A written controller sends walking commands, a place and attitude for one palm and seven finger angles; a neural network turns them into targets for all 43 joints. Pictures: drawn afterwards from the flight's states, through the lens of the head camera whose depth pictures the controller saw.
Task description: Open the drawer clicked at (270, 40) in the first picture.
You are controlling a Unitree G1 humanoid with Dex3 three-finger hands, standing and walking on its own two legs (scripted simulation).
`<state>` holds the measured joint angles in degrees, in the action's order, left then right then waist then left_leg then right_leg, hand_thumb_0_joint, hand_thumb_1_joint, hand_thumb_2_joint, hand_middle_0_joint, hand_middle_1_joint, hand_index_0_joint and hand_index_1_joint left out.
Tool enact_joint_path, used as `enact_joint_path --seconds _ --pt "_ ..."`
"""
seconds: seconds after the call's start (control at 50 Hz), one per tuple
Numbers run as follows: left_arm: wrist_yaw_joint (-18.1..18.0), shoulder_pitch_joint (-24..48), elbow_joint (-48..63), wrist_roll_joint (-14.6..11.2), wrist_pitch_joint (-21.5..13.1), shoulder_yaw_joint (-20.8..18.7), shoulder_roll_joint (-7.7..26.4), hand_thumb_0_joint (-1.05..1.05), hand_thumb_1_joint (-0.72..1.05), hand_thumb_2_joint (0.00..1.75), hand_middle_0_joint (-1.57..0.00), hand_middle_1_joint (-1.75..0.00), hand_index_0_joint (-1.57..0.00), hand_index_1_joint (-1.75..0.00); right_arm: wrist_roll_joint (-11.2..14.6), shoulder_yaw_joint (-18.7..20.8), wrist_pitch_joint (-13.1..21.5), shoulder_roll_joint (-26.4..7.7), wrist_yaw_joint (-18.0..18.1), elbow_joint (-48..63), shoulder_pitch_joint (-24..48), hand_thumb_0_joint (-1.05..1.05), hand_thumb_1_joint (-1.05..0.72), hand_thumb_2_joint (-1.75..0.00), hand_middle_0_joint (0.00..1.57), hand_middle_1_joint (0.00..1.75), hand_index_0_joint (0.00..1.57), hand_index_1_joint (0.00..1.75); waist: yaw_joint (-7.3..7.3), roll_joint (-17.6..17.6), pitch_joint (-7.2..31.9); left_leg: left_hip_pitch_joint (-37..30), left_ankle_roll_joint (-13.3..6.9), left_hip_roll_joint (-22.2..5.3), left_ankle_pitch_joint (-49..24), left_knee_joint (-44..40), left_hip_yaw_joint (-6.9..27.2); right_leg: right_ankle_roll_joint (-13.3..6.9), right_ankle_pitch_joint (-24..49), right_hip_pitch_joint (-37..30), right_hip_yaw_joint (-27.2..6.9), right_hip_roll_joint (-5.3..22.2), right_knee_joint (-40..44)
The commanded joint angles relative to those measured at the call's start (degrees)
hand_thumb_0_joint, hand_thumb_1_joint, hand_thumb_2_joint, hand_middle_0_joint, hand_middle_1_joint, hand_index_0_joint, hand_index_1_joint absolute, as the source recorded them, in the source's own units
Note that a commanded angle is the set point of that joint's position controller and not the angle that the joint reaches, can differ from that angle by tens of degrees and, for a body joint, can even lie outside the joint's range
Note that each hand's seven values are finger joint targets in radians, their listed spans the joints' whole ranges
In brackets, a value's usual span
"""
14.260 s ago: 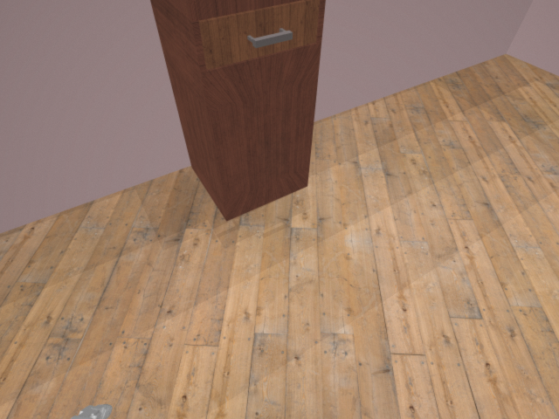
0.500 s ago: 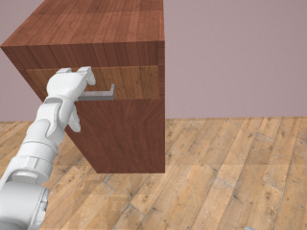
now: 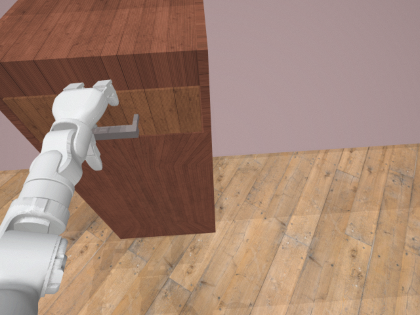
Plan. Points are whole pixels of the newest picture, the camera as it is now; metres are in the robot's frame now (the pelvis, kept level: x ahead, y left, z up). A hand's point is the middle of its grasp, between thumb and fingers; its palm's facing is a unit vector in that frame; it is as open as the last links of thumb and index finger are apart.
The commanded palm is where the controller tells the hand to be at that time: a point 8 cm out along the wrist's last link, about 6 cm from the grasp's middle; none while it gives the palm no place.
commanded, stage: move the hooked fingers above the handle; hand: left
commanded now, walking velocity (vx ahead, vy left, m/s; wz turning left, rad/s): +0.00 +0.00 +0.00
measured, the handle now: (109, 126) +0.51 +0.23 +0.05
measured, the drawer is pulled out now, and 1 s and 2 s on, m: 0.00 0.00 0.00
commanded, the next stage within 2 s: lower the fingers behind the handle in 0.96 s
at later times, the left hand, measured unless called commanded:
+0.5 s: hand (90, 126) +0.45 +0.23 +0.11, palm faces -0.03 -0.03 -1.00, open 13.9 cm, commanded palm +0.44 +0.25 +0.17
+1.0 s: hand (90, 125) +0.46 +0.24 +0.11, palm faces +0.01 -0.04 -1.00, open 13.8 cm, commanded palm +0.43 +0.24 +0.17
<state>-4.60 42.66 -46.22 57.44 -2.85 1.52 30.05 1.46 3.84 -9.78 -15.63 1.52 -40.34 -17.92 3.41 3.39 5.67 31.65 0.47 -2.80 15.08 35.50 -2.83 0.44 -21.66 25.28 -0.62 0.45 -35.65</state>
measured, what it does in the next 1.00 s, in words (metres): stands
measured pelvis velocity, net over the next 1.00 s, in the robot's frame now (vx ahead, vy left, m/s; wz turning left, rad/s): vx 0.00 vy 0.00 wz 0.00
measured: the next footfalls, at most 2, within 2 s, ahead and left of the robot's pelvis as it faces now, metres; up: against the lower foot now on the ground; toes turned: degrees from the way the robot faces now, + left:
none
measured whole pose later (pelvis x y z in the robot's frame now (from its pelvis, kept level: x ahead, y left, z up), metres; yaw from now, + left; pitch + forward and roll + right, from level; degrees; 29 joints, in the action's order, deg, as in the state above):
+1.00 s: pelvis +0.00 +0.00 +0.00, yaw +0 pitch +11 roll +0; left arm -5.0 41.9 -44.5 57.0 -1.4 2.2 30.0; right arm 1.8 3.8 -9.9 -15.1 1.4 -40.8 -17.8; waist 3.2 3.6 5.8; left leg 31.8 0.1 -2.6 15.5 36.1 -2.7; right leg 0.8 -21.6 24.9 -0.6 0.6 -35.5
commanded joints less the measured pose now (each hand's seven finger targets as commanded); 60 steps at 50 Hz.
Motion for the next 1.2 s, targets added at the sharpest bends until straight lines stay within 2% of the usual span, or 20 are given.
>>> enact_joint_path --seconds 0.0,0.04,0.1,0.22,0.28,0.32,0.4,0.5,0.54,0.62,0.7,0.72,0.82,0.88,0.98,1.02,1.06,1.08,1.14,1.18 --pt "-2.47 22.86 13.18 -0.26 0.22 -5.72 16.27 0.00 -0.50 0.30 -0.30 -1.20 -0.30 -1.20 -0.10 2.83 1.47 -7.77 0.65 6.24 -1.06 0.00 -0.90 -0.90 0.20 0.30 0.20 0.30 -1.54 -1.84 22.38 -19.25 -3.29 3.46 -24.12 -0.21 -0.34 -1.84 27.57 -4.50 2.50 -3.12 2.95" --pt "-2.35 21.50 14.45 -0.61 0.36 -5.63 15.97 0.00 -0.50 0.30 -0.30 -1.20 -0.30 -1.20 0.02 2.82 1.39 -7.77 0.56 6.49 -0.52 0.00 -0.90 -0.90 0.20 0.30 0.20 0.30 -1.89 -1.73 22.68 -19.49 -3.35 3.51 -23.87 -0.53 -0.38 -1.76 27.39 -5.09 2.31 -3.10 3.27" --pt "-2.25 23.58 13.52 -0.23 1.23 -4.26 15.30 0.00 -0.50 0.30 -0.30 -1.20 -0.30 -1.20 0.25 2.54 1.36 -7.83 0.88 6.26 0.14 0.00 -0.90 -0.90 0.20 0.30 0.20 0.30 -0.66 -2.50 18.66 -18.72 -3.30 3.41 -19.57 -1.38 -0.18 -1.65 23.12 -2.78 2.61 -3.13 4.21" --pt "-1.54 27.27 12.33 -0.63 0.59 -3.97 15.98 0.00 -0.50 0.30 -0.30 -1.20 -0.30 -1.20 0.23 2.23 1.95 -7.78 1.65 5.70 -0.27 0.00 -0.90 -0.90 0.20 0.30 0.20 0.30 0.42 -2.92 18.30 -19.24 -3.52 3.55 -17.29 -1.30 -0.03 -1.62 21.11 -2.56 2.19 -2.74 5.11" --pt "-1.08 29.30 11.03 -0.67 0.43 -1.06 13.13 0.00 -0.50 0.30 -0.30 -1.20 -0.30 -1.20 0.35 2.12 2.21 -7.61 1.83 5.64 -0.19 0.00 -0.90 -0.90 0.20 0.30 0.20 0.30 1.15 -2.35 17.22 -19.46 -3.40 3.62 -15.44 -1.38 0.24 -1.53 19.07 -0.20 2.31 -2.69 5.25" --pt "-0.93 30.74 10.09 -0.47 0.01 -1.78 14.70 0.00 -0.50 0.30 -0.30 -1.20 -0.30 -1.20 0.15 1.99 2.30 -7.87 2.05 5.31 -0.71 0.00 -0.90 -0.90 0.20 0.30 0.20 0.30 1.53 -2.66 17.88 -19.29 -3.48 3.69 -15.58 -0.94 0.23 -1.52 19.27 -0.50 1.88 -2.54 5.32" --pt "-0.97 29.72 8.70 -0.51 -0.49 -2.76 15.18 0.00 -0.50 0.30 -0.30 -1.20 -0.30 -1.20 0.10 1.92 2.48 -7.66 1.88 5.60 -1.02 0.00 -0.90 -0.90 0.20 0.30 0.20 0.30 0.46 -1.84 19.48 -18.72 -3.28 3.76 -16.56 -0.61 0.14 -1.61 20.54 -1.12 2.05 -2.52 4.43" --pt "-0.97 29.05 5.38 0.10 -0.04 -3.99 17.50 0.00 -0.50 0.30 -0.30 -1.20 -0.30 -1.20 0.19 1.73 2.19 -8.11 1.93 5.57 -1.38 0.00 -0.90 -0.90 0.20 0.30 0.20 0.30 0.58 -2.69 18.12 -15.85 -3.21 3.69 -15.73 -0.37 -0.31 -1.38 21.17 -1.29 1.82 -2.38 4.21" --pt "-0.86 28.78 6.35 0.15 -0.71 -5.49 19.48 0.00 -0.50 0.30 -0.30 -1.20 -0.30 -1.20 0.14 1.84 2.19 -8.19 2.04 5.85 -1.86 0.00 -0.90 -0.90 0.20 0.30 0.20 0.30 0.03 -2.77 20.60 -15.62 -3.42 3.92 -17.02 0.05 -0.56 -1.32 23.45 -3.41 1.30 -2.33 3.99" --pt "-0.60 30.00 7.43 -0.15 -2.05 -5.13 18.87 0.00 -0.50 0.30 -0.30 -1.20 -0.30 -1.20 0.00 2.21 2.29 -8.34 2.24 5.35 -3.06 0.00 -0.90 -0.90 0.20 0.30 0.20 0.30 1.10 -3.06 20.96 -16.38 -3.50 3.65 -18.64 0.63 -0.35 -1.34 24.43 -2.68 1.52 -2.60 3.82" --pt "-1.45 30.88 11.89 -0.40 -3.24 -3.54 15.97 0.00 -0.50 0.30 -0.30 -1.20 -0.30 -1.20 -0.21 3.08 2.45 -7.84 1.70 4.99 -3.74 0.00 -0.90 -0.90 0.20 0.30 0.20 0.30 0.96 2.00 23.79 -21.13 -3.26 3.42 -21.83 1.38 0.26 -1.75 23.88 0.11 1.97 -3.26 3.09" --pt "-1.58 30.13 12.43 -0.74 -3.49 -5.13 17.28 0.00 -0.50 0.30 -0.30 -1.20 -0.30 -1.20 -0.29 3.07 2.40 -8.03 1.63 4.91 -4.18 0.00 -0.90 -0.90 0.20 0.30 0.20 0.30 0.70 -0.04 24.61 -21.07 -3.32 3.36 -23.76 1.67 0.59 -1.82 24.95 -0.99 2.21 -3.45 2.86" --pt "-2.75 26.45 13.92 -0.99 -1.72 -6.95 18.20 0.00 -0.50 0.30 -0.30 -1.20 -0.30 -1.20 -0.31 3.07 1.96 -8.16 0.99 4.82 -3.05 0.00 -0.90 -0.90 0.20 0.30 0.20 0.30 -0.69 0.16 25.06 -20.71 -3.19 3.37 -26.17 1.28 0.24 -1.90 27.47 -3.02 2.52 -3.53 2.60" --pt "-2.99 25.32 14.34 -0.61 0.27 -4.13 14.75 0.00 -0.50 0.30 -0.30 -1.20 -0.30 -1.20 0.06 3.06 1.75 -7.91 0.49 5.18 -1.75 0.00 -0.90 -0.90 0.20 0.30 0.20 0.30 -0.54 1.12 22.16 -21.15 -2.96 3.09 -24.39 0.38 0.59 -1.98 24.24 -0.70 3.14 -3.78 2.89" --pt "-2.11 26.77 12.50 -0.65 2.42 -2.52 13.74 0.00 -0.50 0.30 -0.30 -1.20 -0.30 -1.20 0.32 2.54 1.59 -7.97 0.81 5.34 -0.71 0.00 -0.90 -0.90 0.20 0.30 0.20 0.30 0.08 -1.46 19.14 -19.85 -3.14 3.11 -19.17 -1.04 0.54 -1.82 20.84 -0.67 3.16 -3.44 4.14" --pt "-1.75 25.50 13.25 -0.49 1.89 -5.85 17.94 0.00 -0.50 0.30 -0.30 -1.20 -0.30 -1.20 0.09 2.28 1.62 -8.34 1.29 5.89 -0.57 0.00 -0.90 -0.90 0.20 0.30 0.20 0.30 -0.88 -1.70 21.53 -20.22 -3.26 3.28 -19.89 -1.06 0.52 -2.01 21.66 -3.08 2.71 -3.29 4.19" --pt "-1.43 26.31 9.99 -0.41 2.11 -2.26 13.53 0.00 -0.50 0.30 -0.30 -1.20 -0.30 -1.20 0.35 2.10 1.73 -7.73 1.46 5.66 -0.12 0.00 -0.90 -0.90 0.20 0.30 0.20 0.30 0.55 -3.57 17.34 -18.84 -3.36 3.26 -16.78 -1.31 0.44 -1.62 19.63 -0.65 2.91 -3.06 4.73" --pt "-1.25 24.80 7.50 -0.11 2.23 -3.20 14.54 0.00 -0.50 0.30 -0.30 -1.20 -0.30 -1.20 0.43 1.95 1.71 -8.00 1.66 5.56 -0.20 0.00 -0.90 -0.90 0.20 0.30 0.20 0.30 0.31 -4.46 15.76 -17.72 -3.29 3.23 -15.37 -1.60 0.40 -1.63 18.45 -0.22 2.89 -3.03 4.88" --pt "-0.94 26.80 8.67 0.14 0.69 -3.96 16.49 0.00 -0.50 0.30 -0.30 -1.20 -0.30 -1.20 0.25 1.75 1.92 -8.03 1.94 6.12 -0.42 0.00 -0.90 -0.90 0.20 0.30 0.20 0.30 -0.10 -3.49 18.72 -17.45 -3.35 3.59 -15.78 -1.09 0.03 -1.56 20.23 -2.08 2.02 -2.55 4.46" --pt "-1.01 26.47 8.19 0.18 -0.09 -2.86 14.72 0.00 -0.50 0.30 -0.30 -1.20 -0.30 -1.20 0.10 1.87 2.04 -7.78 2.09 6.10 -0.51 0.00 -0.90 -0.90 0.20 0.30 0.20 0.30 0.46 -3.25 17.85 -17.43 -3.37 3.60 -15.67 -0.62 -0.17 -1.48 20.21 -0.85 2.10 -2.51 4.37"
